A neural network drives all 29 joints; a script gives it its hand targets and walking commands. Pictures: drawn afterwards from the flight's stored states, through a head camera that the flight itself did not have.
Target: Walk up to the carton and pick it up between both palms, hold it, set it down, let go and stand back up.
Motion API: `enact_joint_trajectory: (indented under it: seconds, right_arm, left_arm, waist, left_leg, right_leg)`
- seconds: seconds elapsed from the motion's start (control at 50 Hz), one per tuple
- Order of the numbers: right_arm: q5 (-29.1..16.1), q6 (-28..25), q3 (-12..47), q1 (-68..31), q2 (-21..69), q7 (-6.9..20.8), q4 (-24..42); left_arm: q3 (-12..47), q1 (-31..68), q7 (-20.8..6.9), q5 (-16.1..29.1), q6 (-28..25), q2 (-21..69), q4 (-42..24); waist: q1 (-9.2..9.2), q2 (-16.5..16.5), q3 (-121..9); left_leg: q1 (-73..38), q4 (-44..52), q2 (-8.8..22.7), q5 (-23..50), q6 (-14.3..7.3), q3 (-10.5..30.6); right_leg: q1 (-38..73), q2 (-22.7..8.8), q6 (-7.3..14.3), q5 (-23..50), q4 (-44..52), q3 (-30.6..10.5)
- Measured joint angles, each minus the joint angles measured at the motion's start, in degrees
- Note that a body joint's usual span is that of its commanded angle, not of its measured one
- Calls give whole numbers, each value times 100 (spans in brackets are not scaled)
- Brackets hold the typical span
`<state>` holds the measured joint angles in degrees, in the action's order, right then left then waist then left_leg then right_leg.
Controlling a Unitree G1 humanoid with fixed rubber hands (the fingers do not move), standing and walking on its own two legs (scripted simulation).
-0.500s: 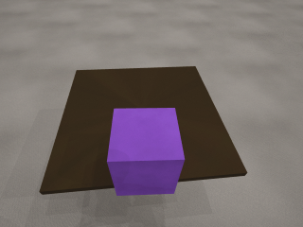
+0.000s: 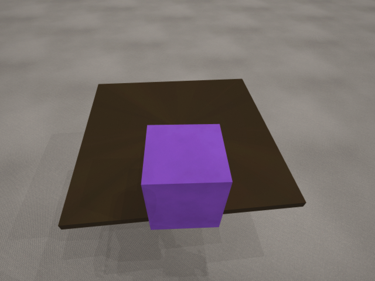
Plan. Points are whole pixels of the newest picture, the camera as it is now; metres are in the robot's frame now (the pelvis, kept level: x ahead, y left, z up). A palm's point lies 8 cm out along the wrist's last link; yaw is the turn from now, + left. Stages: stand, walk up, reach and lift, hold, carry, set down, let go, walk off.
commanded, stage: stand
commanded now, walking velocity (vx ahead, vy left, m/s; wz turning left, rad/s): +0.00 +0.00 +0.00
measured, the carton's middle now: (184, 178) +0.43 +0.01 -0.09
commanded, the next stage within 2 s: none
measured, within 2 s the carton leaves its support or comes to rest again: neither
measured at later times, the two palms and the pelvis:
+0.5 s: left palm out of the picture +0.02 +0.24 -0.13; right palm out of the picture +0.02 -0.25 -0.13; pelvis +0.01 +0.00 +0.00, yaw +0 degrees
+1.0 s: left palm out of the picture +0.03 +0.23 -0.13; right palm out of the picture +0.03 -0.24 -0.13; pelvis +0.03 -0.01 +0.00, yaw -1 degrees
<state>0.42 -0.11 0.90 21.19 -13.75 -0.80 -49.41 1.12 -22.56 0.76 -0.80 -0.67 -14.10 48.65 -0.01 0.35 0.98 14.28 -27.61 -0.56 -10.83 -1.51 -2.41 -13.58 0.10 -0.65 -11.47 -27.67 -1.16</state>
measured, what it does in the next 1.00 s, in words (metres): stands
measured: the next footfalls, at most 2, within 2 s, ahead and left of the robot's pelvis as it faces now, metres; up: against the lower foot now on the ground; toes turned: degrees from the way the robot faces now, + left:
none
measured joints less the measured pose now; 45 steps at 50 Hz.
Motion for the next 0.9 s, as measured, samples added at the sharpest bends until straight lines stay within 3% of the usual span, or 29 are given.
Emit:
enact_joint_trajectory:
  seconds: [0.9]
  right_arm:
    - [-37, 3, -9, -95, 273, -125, -608]
  left_arm:
    - [-16, 206, 144, 65, 18, 265, 660]
  waist:
    - [23, -41, -23]
  left_leg:
    - [-254, 174, 31, -145, 56, 33]
  right_leg:
    - [223, 70, 49, -142, 153, -106]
